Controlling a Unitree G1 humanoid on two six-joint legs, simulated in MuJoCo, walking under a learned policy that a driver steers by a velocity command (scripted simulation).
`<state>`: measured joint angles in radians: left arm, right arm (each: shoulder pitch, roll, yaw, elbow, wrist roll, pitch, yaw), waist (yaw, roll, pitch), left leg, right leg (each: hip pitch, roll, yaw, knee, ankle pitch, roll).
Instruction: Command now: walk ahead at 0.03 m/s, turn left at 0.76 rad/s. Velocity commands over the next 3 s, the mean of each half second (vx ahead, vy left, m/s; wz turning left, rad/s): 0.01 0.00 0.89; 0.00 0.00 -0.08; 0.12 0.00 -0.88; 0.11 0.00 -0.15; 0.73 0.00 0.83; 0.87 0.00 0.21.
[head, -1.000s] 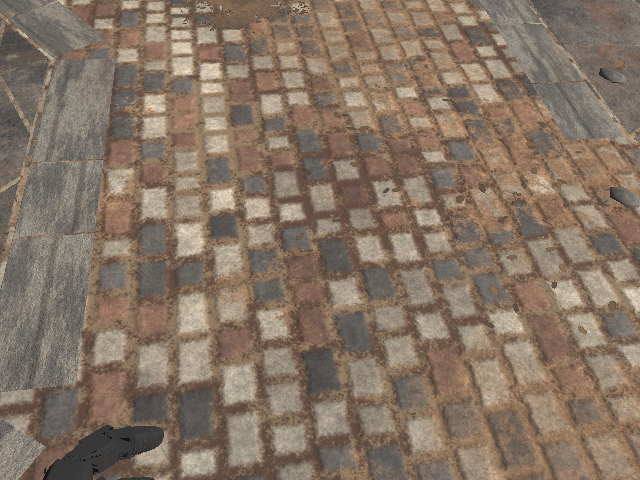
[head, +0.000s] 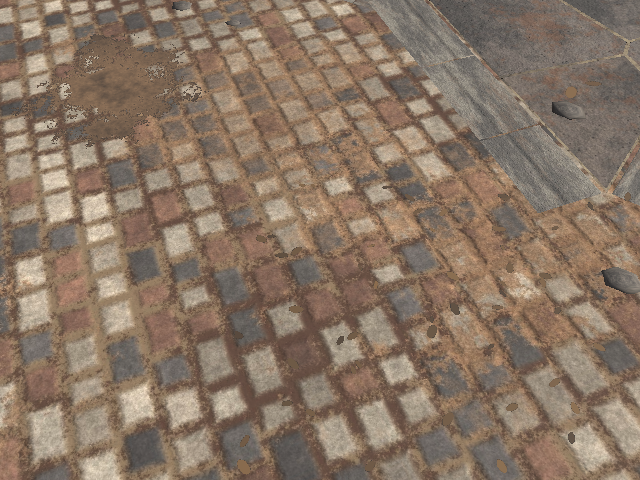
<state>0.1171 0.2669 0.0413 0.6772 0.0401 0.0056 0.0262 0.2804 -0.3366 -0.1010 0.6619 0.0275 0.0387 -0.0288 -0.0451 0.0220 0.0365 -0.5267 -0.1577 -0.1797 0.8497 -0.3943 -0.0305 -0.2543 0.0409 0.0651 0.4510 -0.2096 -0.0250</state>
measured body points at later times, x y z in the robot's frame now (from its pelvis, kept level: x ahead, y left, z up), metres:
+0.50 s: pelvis +0.02 +0.06 +0.00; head +0.05 +0.11 +0.44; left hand +0.02 +0.40 -0.11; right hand +0.30 -0.12 -0.07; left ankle +0.00 +0.16 -0.74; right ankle +0.07 -0.09 -0.66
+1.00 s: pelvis +0.04 +0.07 +0.00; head +0.09 +0.07 +0.45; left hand +0.03 +0.38 -0.10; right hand +0.32 -0.11 -0.09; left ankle -0.02 +0.17 -0.70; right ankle +0.13 -0.04 -0.74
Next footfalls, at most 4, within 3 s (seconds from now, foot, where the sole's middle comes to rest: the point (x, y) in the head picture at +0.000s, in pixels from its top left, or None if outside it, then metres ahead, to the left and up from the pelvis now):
0.34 left None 0.04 0.17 -0.78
0.76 right None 0.16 -0.02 -0.78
1.10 left None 0.05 0.19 -0.78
1.62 right None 0.20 -0.09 -0.78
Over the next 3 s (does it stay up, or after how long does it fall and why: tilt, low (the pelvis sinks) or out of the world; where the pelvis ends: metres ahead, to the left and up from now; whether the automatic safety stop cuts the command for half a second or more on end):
stays up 0.86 0.32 -0.02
